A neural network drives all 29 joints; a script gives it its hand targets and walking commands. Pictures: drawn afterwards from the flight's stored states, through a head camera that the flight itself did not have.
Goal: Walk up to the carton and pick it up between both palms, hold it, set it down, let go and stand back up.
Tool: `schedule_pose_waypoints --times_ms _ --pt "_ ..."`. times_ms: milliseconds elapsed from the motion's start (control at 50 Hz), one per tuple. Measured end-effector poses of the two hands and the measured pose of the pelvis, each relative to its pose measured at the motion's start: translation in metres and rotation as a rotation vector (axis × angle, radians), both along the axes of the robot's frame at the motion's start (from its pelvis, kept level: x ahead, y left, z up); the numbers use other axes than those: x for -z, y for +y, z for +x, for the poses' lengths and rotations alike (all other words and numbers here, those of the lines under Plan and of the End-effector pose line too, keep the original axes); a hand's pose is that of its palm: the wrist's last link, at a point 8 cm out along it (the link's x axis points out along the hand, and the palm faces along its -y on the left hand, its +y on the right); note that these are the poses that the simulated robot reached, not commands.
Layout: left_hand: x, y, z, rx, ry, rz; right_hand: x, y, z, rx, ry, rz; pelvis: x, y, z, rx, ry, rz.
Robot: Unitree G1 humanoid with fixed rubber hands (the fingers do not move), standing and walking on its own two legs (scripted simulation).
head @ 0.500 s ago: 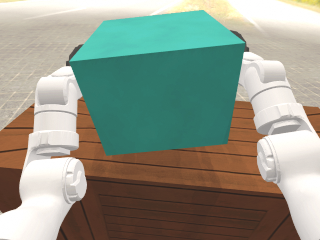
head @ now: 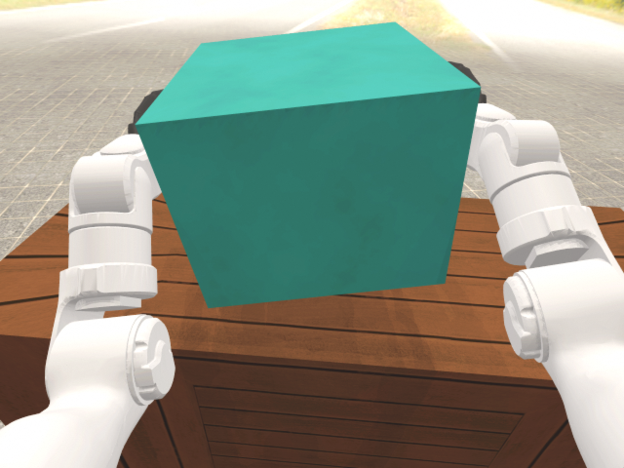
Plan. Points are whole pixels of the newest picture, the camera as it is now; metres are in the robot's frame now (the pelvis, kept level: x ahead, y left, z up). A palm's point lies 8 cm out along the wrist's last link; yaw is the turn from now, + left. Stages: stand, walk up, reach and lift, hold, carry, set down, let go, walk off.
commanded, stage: hold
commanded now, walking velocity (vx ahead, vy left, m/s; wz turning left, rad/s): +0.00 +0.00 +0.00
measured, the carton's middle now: (310, 151) +0.41 -0.01 +0.28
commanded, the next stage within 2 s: none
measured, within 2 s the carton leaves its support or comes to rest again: neither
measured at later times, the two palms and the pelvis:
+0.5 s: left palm (146, 149) +0.36 +0.18 +0.30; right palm (468, 123) +0.37 -0.18 +0.33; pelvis -0.01 +0.00 +0.00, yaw +0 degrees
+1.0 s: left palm (145, 147) +0.37 +0.18 +0.30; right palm (466, 123) +0.37 -0.18 +0.33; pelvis -0.01 +0.00 +0.00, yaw +0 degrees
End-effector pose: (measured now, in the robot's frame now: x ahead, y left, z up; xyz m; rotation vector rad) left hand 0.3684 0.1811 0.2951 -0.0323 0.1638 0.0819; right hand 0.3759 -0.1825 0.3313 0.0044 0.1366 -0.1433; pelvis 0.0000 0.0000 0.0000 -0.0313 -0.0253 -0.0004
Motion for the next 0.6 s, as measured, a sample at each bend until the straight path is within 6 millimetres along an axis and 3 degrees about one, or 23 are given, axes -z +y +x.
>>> schedule_pose_waypoints --times_ms 600 --pt "-0.0071 -0.0003 -0.0036 0.000 0.005 0.002 -0.0034 -0.0007 -0.0043 0.001 0.012 0.001 0.0004 -0.0034 -0.0074 0.000 0.007 0.004"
